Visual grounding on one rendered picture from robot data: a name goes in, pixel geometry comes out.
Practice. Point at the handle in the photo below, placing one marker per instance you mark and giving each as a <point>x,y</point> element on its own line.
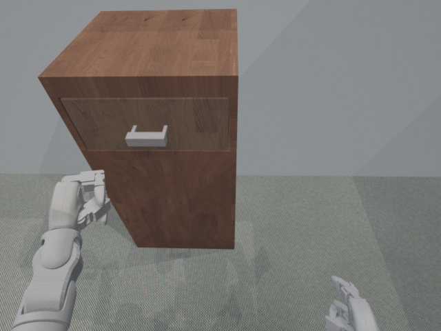
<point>135,138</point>

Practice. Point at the robot right hand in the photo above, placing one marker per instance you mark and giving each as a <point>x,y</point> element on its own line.
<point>358,316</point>

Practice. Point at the robot left hand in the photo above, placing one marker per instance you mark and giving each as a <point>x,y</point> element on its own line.
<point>68,201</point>

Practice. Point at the drawer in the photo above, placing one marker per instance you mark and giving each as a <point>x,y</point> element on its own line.
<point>194,123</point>

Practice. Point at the robot left forearm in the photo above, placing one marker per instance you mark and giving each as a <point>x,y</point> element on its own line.
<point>48,301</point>

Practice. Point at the cabinet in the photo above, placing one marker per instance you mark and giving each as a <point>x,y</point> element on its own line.
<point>165,198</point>

